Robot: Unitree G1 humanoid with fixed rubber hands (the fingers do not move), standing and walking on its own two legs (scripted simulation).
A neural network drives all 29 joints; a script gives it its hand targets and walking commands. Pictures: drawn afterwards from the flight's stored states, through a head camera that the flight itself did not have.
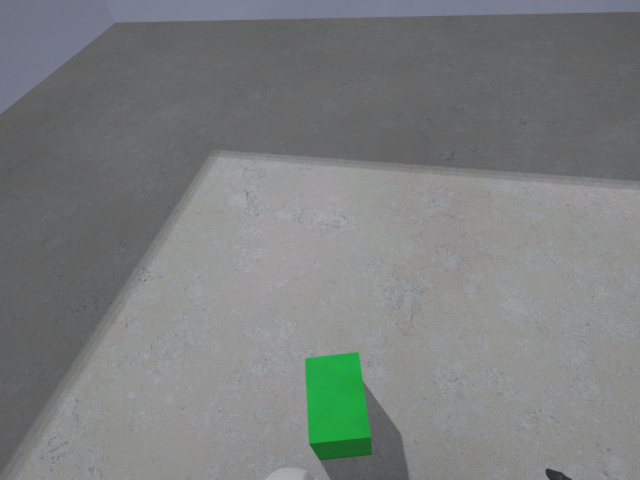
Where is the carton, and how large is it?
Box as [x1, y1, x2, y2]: [305, 352, 371, 459]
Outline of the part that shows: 358,352 305,358 309,443 319,459 371,454 370,436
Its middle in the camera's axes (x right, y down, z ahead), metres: +0.05 +0.46 +1.09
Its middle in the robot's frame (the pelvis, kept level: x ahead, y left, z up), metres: +0.41 +0.09 -0.67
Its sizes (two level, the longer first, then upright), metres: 0.216 0.150 0.210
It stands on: the floor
